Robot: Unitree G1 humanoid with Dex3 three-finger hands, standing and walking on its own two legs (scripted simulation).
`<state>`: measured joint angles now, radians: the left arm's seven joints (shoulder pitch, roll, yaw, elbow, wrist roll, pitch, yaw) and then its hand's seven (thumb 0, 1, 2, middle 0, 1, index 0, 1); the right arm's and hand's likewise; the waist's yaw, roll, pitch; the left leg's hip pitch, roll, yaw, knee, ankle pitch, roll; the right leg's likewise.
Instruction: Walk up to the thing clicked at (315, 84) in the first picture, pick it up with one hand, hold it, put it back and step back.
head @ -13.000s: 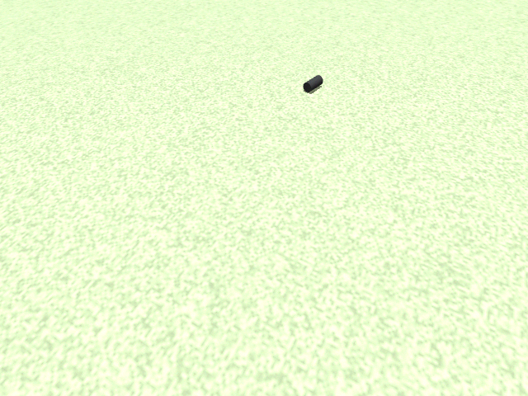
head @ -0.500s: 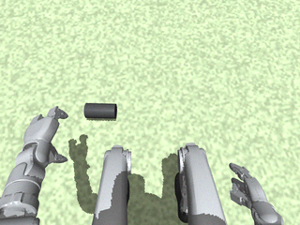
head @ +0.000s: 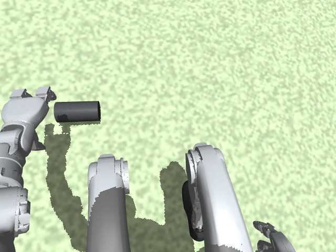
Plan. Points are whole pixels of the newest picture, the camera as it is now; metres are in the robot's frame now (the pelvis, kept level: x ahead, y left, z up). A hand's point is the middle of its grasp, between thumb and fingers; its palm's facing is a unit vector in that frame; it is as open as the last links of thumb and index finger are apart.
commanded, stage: rise first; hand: left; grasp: from above
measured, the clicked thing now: (78, 111) +0.52 +0.25 -0.34
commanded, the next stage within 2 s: approach in 0.98 s
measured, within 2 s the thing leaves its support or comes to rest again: neither
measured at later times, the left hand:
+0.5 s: hand (45, 118) +0.45 +0.30 -0.19, palm faces -0.46 -0.03 -0.89, open 13.9 cm
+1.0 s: hand (53, 115) +0.46 +0.29 -0.21, palm faces -0.46 -0.04 -0.89, open 13.9 cm
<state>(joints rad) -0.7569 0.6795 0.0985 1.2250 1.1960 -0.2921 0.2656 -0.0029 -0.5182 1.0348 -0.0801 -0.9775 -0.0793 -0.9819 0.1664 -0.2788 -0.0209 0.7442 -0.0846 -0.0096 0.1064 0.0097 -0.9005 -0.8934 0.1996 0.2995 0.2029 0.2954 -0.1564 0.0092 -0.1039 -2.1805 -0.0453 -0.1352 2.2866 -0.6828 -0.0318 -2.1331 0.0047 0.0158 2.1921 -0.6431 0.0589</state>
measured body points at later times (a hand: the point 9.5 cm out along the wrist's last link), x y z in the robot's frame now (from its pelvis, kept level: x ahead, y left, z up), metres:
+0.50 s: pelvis +0.01 +0.01 -0.03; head +0.23 +0.08 +0.36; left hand +0.47 +0.30 -0.14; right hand +0.08 -0.27 -0.13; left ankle +0.08 +0.13 -0.34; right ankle +0.11 -0.15 -0.33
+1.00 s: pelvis +0.01 +0.01 -0.04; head +0.25 +0.07 +0.34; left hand +0.48 +0.29 -0.16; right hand +0.06 -0.27 -0.14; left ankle +0.08 +0.13 -0.34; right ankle +0.11 -0.15 -0.34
